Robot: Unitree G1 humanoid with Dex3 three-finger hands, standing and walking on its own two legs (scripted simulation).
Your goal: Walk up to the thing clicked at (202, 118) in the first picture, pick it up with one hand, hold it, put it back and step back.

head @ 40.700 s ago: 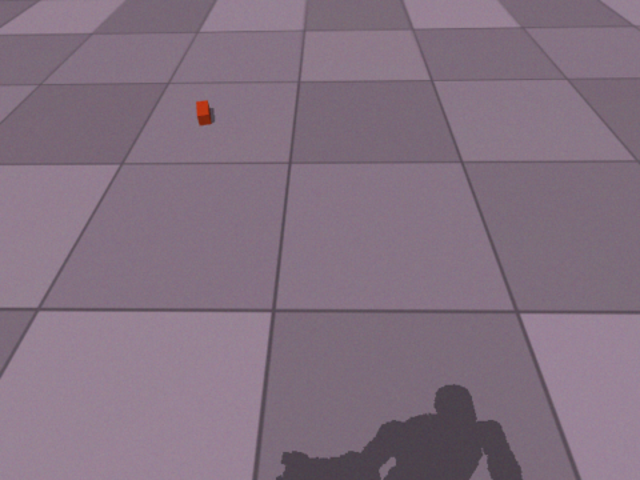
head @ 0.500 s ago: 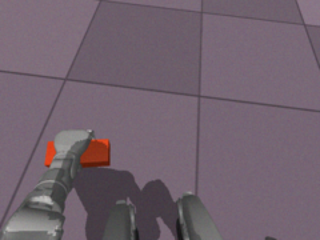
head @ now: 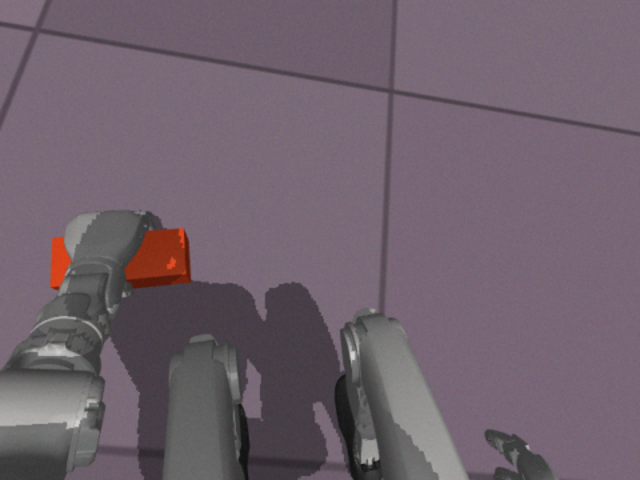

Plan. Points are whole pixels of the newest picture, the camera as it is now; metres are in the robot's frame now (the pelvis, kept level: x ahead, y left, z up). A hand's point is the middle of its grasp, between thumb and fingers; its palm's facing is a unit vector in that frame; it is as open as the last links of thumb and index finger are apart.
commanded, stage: crouch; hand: left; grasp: from above
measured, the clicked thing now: (126, 261) +0.43 +0.23 -0.20
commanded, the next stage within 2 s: lower in 0.74 s
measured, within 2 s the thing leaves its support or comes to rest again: neither
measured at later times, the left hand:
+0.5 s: hand (141, 266) +0.44 +0.22 -0.25, palm faces -0.47 +0.01 -0.88, open 9.7 cm
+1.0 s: hand (148, 268) +0.45 +0.22 -0.29, palm faces -0.49 +0.00 -0.87, open 9.7 cm
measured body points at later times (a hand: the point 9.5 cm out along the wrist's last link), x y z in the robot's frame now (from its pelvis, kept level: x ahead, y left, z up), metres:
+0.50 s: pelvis -0.01 +0.00 -0.07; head +0.23 +0.03 +0.31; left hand +0.46 +0.22 -0.20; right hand +0.03 -0.28 -0.19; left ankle +0.07 +0.12 -0.42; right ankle +0.08 -0.13 -0.42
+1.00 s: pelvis -0.01 +0.00 -0.11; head +0.23 +0.03 +0.27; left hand +0.47 +0.22 -0.24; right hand +0.02 -0.28 -0.22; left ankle +0.07 +0.12 -0.42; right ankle +0.08 -0.13 -0.42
